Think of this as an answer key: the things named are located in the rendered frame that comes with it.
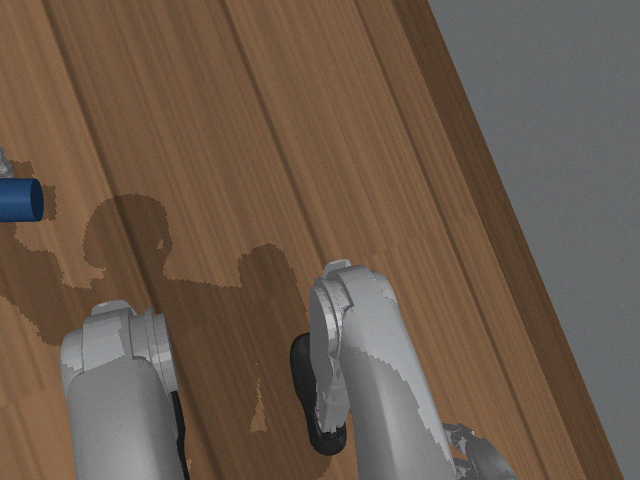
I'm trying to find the right robot foot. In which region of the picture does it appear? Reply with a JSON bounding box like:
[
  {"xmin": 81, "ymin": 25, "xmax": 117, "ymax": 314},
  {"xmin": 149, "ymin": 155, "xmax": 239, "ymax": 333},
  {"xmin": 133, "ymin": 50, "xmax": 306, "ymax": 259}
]
[{"xmin": 290, "ymin": 333, "xmax": 347, "ymax": 456}]

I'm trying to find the left robot foot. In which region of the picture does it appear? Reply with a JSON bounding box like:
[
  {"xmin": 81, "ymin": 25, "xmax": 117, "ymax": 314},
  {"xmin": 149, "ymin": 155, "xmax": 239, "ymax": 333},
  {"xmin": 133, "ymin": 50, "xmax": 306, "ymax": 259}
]
[{"xmin": 171, "ymin": 390, "xmax": 190, "ymax": 480}]

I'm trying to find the right robot hand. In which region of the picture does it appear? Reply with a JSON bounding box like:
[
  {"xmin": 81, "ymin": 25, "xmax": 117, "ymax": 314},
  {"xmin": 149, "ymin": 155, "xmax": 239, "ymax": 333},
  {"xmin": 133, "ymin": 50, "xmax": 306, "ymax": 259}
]
[{"xmin": 442, "ymin": 423, "xmax": 519, "ymax": 480}]

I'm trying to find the can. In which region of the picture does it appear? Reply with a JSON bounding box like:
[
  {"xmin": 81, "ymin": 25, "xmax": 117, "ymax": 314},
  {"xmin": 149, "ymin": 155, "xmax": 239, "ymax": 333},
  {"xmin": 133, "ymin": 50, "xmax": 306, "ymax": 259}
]
[{"xmin": 0, "ymin": 178, "xmax": 44, "ymax": 222}]

